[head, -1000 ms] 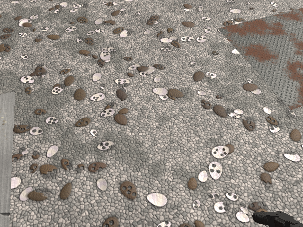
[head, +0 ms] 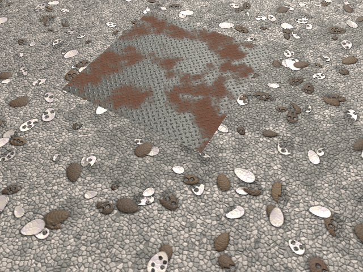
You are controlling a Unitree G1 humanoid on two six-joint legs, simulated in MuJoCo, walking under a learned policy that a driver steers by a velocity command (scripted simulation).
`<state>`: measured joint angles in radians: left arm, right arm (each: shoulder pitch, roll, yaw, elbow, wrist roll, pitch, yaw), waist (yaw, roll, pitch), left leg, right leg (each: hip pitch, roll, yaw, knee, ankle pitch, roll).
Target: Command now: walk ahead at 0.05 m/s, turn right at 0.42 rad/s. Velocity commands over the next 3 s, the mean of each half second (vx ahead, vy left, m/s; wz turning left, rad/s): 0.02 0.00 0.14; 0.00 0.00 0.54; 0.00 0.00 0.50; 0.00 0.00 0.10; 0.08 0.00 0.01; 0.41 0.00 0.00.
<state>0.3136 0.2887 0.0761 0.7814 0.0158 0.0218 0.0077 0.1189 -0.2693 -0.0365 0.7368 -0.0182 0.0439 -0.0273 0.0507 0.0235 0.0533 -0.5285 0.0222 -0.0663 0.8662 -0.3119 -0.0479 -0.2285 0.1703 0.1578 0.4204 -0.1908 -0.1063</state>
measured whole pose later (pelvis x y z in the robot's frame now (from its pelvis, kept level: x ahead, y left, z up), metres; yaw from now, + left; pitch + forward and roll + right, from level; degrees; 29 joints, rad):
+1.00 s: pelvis -0.01 +0.00 +0.00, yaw +26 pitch -1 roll +0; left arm 0.22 0.28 0.04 0.79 0.03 0.01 0.02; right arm 0.14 -0.29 -0.06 0.77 0.00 0.09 0.05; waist 0.02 0.00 0.09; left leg -0.29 -0.01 0.03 0.74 -0.45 -0.01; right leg -0.18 -0.04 -0.16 0.48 -0.28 -0.03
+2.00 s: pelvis +0.01 +0.02 +0.00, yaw +42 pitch -2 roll +0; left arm 0.18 0.26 0.00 0.94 0.01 0.01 0.02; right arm 0.21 -0.27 0.00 1.03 -0.01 0.03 -0.03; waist 0.00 0.00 0.04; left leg -0.10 -0.06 -0.12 0.36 -0.22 0.01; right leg -0.13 0.04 0.02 0.39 -0.22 -0.04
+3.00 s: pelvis +0.18 +0.20 -0.03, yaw +43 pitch +1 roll +0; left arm -0.02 0.21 0.02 0.87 0.03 -0.06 -0.01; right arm 0.50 -0.18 0.00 1.14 -0.01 -0.09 -0.02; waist -0.05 0.00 0.07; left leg 0.11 -0.04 -0.01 0.50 -0.45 0.07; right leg -0.47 0.04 -0.12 0.56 -0.10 -0.13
